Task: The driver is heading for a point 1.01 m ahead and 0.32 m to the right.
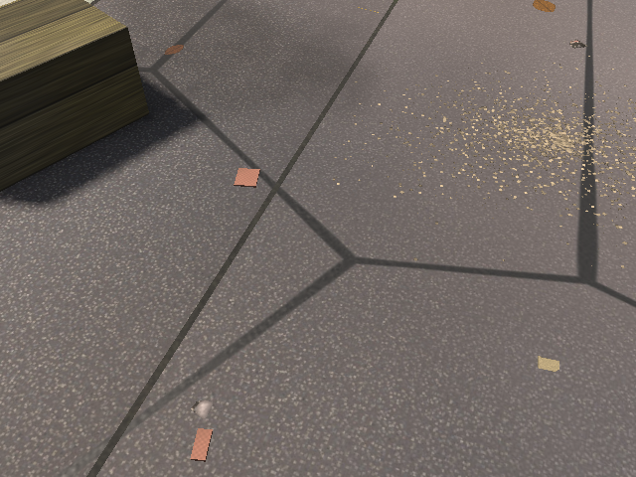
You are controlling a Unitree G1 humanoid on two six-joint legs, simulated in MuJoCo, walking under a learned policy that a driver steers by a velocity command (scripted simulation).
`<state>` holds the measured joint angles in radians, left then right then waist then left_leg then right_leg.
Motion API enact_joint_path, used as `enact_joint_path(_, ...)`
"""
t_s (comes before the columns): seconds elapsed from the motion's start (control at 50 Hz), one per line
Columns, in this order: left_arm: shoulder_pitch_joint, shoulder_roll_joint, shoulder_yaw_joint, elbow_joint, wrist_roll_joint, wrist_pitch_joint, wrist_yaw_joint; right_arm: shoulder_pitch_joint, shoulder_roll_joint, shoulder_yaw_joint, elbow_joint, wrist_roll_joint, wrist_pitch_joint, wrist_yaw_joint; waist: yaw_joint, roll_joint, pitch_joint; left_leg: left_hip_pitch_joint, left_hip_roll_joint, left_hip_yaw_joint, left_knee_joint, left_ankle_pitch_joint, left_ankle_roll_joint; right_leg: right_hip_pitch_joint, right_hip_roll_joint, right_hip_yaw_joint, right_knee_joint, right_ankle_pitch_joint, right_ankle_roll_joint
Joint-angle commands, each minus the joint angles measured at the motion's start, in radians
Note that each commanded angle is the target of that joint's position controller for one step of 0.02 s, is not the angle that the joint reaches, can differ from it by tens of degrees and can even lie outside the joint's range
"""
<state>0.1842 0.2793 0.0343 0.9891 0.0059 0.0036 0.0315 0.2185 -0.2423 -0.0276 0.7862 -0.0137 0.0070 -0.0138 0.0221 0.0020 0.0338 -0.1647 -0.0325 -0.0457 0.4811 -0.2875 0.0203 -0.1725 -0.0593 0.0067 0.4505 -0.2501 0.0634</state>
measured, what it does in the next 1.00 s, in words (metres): walks ahead: left foot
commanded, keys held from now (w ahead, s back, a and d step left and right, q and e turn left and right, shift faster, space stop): no key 0.22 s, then w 0.66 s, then w+e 0.12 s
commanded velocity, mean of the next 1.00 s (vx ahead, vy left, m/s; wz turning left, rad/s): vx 0.28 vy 0.00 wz -0.01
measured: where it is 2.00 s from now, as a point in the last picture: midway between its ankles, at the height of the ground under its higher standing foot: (398, 346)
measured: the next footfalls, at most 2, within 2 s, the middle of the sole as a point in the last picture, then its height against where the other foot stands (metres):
left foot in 0.92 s outside the picture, level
right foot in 1.46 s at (425, 402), level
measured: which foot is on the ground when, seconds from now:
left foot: down 0.00-0.46, up 0.48-0.90, down 0.92-1.00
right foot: down 0.00-0.94, up 0.96-1.00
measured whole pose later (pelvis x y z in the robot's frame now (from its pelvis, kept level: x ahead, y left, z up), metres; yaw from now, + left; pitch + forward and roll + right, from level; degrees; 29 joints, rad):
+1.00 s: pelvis +0.29 -0.01 -0.02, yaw -3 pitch +1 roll +1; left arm 0.44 0.23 0.03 1.05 -0.03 -0.07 0.01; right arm 0.00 -0.24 -0.04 0.82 0.01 -0.10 0.03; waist 0.05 -0.01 0.06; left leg -0.44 -0.02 0.08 0.57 -0.15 0.07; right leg -0.14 -0.01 0.07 1.03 -0.46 -0.03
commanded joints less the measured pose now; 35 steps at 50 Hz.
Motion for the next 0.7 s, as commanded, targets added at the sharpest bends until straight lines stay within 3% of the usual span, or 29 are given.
enact_joint_path(0.02, 0.001, 0.115, 0.022, -0.018, -0.001, -0.008, 0.007, -0.005, -0.116, -0.029, -0.031, 0.002, -0.013, -0.005, 0.000, 0.013, -0.032, -0.028, 0.072, -0.068, -0.096, 0.240, 0.021, 0.026, -0.004, 0.005, -0.040, 0.153, -0.010)
enact_joint_path(0.22, 0.019, 0.100, 0.019, 0.039, -0.003, -0.002, 0.015, 0.019, -0.114, -0.023, 0.063, 0.007, -0.013, -0.013, -0.001, 0.009, -0.014, -0.031, 0.055, -0.043, -0.095, 0.229, 0.010, 0.017, 0.004, -0.003, -0.045, 0.148, -0.016)
enact_joint_path(0.26, 0.038, 0.084, 0.017, 0.055, -0.011, 0.001, 0.017, 0.039, -0.127, -0.028, 0.086, 0.014, -0.007, -0.020, -0.007, 0.031, -0.020, -0.037, 0.042, -0.047, -0.118, -0.079, 0.031, -0.008, 0.049, -0.053, 0.002, -0.066, -0.026)
enact_joint_path(0.3, 0.006, 0.069, 0.015, 0.036, -0.016, -0.008, 0.016, 0.061, -0.168, -0.041, 0.093, 0.023, -0.005, -0.022, -0.031, 0.099, 0.057, -0.090, 0.112, -0.164, -0.201, -0.454, 0.092, -0.135, 0.083, -0.089, 0.117, -0.241, -0.044)
enact_joint_path(0.34, -0.030, 0.043, 0.008, 0.003, -0.022, -0.038, 0.002, 0.112, -0.212, -0.056, 0.110, 0.032, -0.023, -0.020, -0.054, 0.199, 0.113, -0.107, 0.262, -0.388, -0.313, -0.581, 0.185, -0.237, 0.064, -0.059, 0.279, -0.214, -0.073)
enact_joint_path(0.36, -0.027, 0.046, 0.010, -0.002, -0.030, -0.055, -0.008, 0.103, -0.208, -0.057, 0.110, 0.033, -0.034, -0.020, -0.045, 0.206, 0.133, -0.114, 0.303, -0.441, -0.330, -0.548, 0.211, -0.265, 0.034, -0.022, 0.321, -0.221, -0.097)
enact_joint_path(0.4, 0.016, 0.048, 0.011, 0.006, -0.042, -0.083, -0.028, 0.035, -0.183, -0.052, 0.089, 0.042, -0.047, -0.016, 0.000, 0.178, 0.130, -0.104, 0.299, -0.391, -0.297, -0.425, 0.193, -0.227, 0.008, -0.008, 0.219, -0.246, -0.145)
enact_joint_path(0.42, 0.099, 0.045, 0.014, 0.041, -0.041, -0.093, -0.035, -0.033, -0.177, -0.050, 0.071, 0.052, -0.045, -0.014, 0.053, 0.145, 0.107, -0.176, 0.245, -0.296, -0.254, -0.349, 0.153, -0.058, 0.025, -0.038, 0.060, -0.140, -0.160)
enact_joint_path(0.44, 0.192, 0.055, 0.024, 0.092, -0.030, -0.095, -0.037, -0.067, -0.157, -0.044, 0.057, 0.047, -0.044, -0.012, 0.086, 0.092, 0.076, -0.253, 0.167, -0.193, -0.154, -0.242, 0.113, 0.113, 0.058, -0.045, -0.011, -0.018, -0.145)
enact_joint_path(0.46, 0.305, 0.101, 0.038, 0.124, -0.017, -0.095, -0.035, -0.082, -0.093, -0.026, 0.044, 0.033, -0.050, -0.007, 0.114, -0.070, 0.015, -0.349, 0.069, -0.050, 0.115, -0.135, 0.052, 0.256, -0.071, 0.154, -0.101, -0.084, -0.161)
enact_joint_path(0.48, 0.399, 0.234, 0.066, 0.131, -0.017, -0.101, -0.047, -0.099, -0.067, -0.021, -0.005, 0.033, -0.066, -0.013, 0.126, -0.326, -0.007, -0.533, -0.041, 0.054, 0.390, -0.227, -0.002, 0.342, -0.288, 0.580, -0.268, -0.228, -0.289)
enact_joint_path(0.5, 0.344, 0.177, 0.044, 0.115, -0.003, -0.113, -0.050, -0.083, -0.114, -0.033, 0.005, 0.054, -0.081, -0.013, 0.088, -0.217, 0.032, -0.607, 0.003, -0.043, 0.581, -0.286, 0.007, 0.300, -0.346, 0.694, -0.300, -0.297, -0.340)
enact_joint_path(0.52, 0.275, 0.120, 0.029, 0.088, -0.009, -0.122, -0.048, -0.051, -0.119, -0.035, 0.021, 0.067, -0.093, -0.003, 0.051, -0.145, 0.091, -0.664, 0.051, -0.072, 0.652, -0.188, 0.028, 0.283, -0.318, 0.599, -0.295, -0.282, -0.319)
enact_joint_path(0.56, 0.218, 0.095, 0.019, 0.060, -0.016, -0.124, -0.052, -0.054, -0.126, -0.042, 0.041, 0.052, -0.107, 0.007, 0.029, -0.097, 0.102, -0.693, 0.112, -0.034, 0.627, -0.018, 0.045, 0.290, -0.245, 0.412, -0.304, -0.123, -0.254)
enact_joint_path(0.6, 0.250, 0.043, 0.001, 0.064, -0.008, -0.112, -0.049, -0.089, -0.117, -0.048, 0.039, 0.036, -0.109, 0.022, 0.035, -0.109, 0.069, -0.632, 0.134, 0.007, 0.560, 0.076, 0.032, 0.282, -0.178, 0.256, -0.304, 0.138, -0.218)
enact_joint_path(0.64, 0.290, 0.054, -0.001, 0.067, -0.004, -0.100, -0.037, -0.124, -0.077, -0.040, 0.029, 0.034, -0.101, 0.032, 0.042, -0.102, 0.052, -0.618, 0.128, 0.046, 0.497, 0.126, 0.003, 0.280, -0.155, 0.175, -0.302, 0.317, -0.226)
enact_joint_path(0.7, 0.288, 0.085, 0.000, 0.052, 0.000, -0.088, -0.019, -0.253, -0.037, -0.021, -0.019, 0.036, -0.097, 0.037, 0.059, -0.081, 0.085, -0.552, 0.104, 0.082, 0.286, 0.229, -0.025, 0.186, -0.127, 0.101, -0.340, 0.349, -0.226)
